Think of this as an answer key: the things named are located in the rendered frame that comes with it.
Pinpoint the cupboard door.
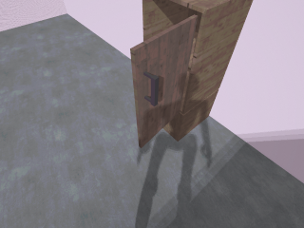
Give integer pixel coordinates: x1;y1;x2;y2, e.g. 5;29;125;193
130;14;198;148

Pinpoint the handle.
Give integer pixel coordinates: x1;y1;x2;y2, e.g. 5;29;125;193
143;71;160;106

